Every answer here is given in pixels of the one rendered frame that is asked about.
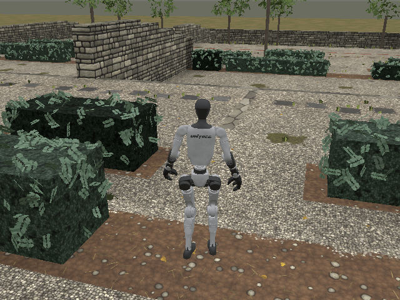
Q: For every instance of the robot right thigh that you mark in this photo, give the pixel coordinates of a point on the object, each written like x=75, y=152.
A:
x=213, y=190

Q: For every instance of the left robot forearm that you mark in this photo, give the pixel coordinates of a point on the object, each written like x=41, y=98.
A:
x=170, y=162

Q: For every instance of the right robot forearm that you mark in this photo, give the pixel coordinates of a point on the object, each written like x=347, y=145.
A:
x=232, y=167

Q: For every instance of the left robot hand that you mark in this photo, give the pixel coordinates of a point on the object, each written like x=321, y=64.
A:
x=172, y=171

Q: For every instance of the robot left upper arm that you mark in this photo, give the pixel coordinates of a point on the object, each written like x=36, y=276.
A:
x=178, y=139

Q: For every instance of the robot right upper arm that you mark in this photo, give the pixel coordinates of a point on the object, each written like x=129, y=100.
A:
x=221, y=133

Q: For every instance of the right robot hand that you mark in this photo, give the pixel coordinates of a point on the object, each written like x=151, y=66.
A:
x=236, y=181

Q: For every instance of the robot left foot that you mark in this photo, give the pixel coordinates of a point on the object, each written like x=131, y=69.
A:
x=187, y=253

